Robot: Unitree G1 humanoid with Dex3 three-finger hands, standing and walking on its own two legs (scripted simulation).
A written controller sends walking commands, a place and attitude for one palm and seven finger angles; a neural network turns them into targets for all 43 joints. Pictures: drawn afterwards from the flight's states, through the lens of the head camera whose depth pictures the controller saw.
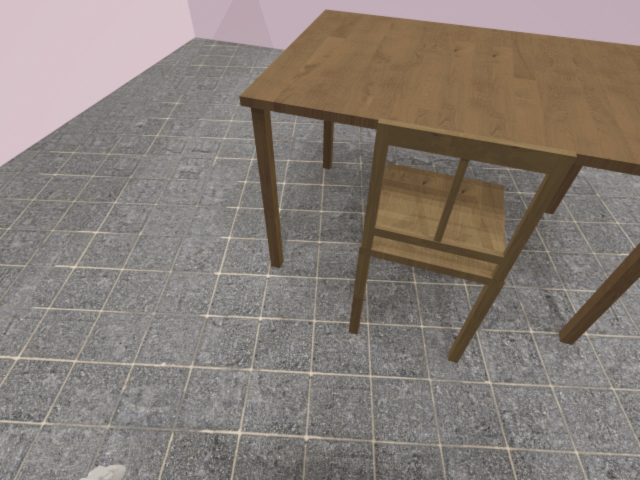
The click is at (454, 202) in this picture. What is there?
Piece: chair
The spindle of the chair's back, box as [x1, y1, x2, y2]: [434, 158, 468, 242]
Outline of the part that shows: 460,158 434,237 434,240 440,242 468,160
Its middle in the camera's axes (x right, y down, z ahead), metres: +0.29 -0.08 +0.88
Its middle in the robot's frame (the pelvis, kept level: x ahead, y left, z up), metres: +0.72 -0.26 -0.10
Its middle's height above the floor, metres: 0.67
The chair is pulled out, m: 0.00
